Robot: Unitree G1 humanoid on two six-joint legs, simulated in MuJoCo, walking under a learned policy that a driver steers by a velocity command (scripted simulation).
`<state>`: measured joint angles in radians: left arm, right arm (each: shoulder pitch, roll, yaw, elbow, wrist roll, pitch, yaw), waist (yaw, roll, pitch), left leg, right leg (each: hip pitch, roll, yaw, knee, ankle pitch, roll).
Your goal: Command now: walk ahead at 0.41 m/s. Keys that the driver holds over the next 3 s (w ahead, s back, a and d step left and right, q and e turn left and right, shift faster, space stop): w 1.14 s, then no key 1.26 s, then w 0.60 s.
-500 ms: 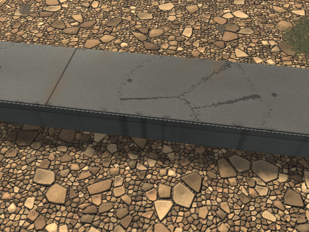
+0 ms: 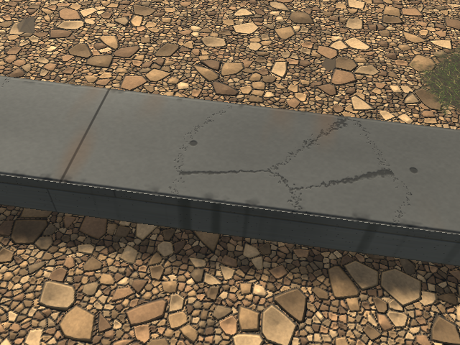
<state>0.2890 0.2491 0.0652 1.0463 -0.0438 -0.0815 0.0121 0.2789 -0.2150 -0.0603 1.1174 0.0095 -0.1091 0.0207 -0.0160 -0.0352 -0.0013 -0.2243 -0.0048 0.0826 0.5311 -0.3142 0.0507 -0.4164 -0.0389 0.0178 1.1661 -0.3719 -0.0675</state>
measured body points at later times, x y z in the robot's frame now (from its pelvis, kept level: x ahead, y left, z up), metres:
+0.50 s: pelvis +0.27 -0.05 -0.01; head +0.31 -0.05 +0.44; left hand +0.42 +0.21 -0.13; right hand +0.26 -0.31 -0.15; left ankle +0.10 +0.10 -0.63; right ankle +0.36 -0.13 -0.73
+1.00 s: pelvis +0.56 +0.01 -0.01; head +0.59 +0.03 +0.44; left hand +0.58 +0.28 -0.16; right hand +0.72 -0.25 -0.11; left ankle +0.64 +0.10 -0.73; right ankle +0.41 -0.13 -0.65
